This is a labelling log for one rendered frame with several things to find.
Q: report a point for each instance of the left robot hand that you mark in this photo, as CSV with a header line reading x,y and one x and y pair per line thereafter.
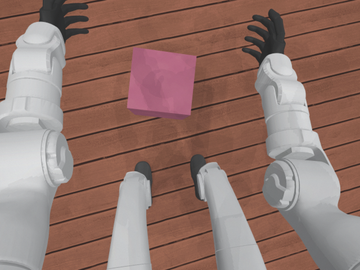
x,y
53,12

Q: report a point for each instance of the right robot forearm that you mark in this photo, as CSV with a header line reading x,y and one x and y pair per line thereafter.
x,y
286,114

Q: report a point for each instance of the left robot thigh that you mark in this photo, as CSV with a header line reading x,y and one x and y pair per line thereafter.
x,y
129,249

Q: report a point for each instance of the right robot hand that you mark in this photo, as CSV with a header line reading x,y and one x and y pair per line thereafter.
x,y
274,37

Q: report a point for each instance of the robot right shin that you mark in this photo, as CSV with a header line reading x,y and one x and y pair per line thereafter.
x,y
211,165

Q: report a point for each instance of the carton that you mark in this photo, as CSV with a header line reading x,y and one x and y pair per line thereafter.
x,y
161,84

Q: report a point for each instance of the left robot forearm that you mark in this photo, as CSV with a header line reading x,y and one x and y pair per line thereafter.
x,y
34,85

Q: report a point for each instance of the robot right upper arm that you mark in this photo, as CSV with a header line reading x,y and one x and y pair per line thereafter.
x,y
306,193

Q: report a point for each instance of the robot left upper arm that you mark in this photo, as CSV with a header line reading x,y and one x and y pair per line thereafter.
x,y
33,164

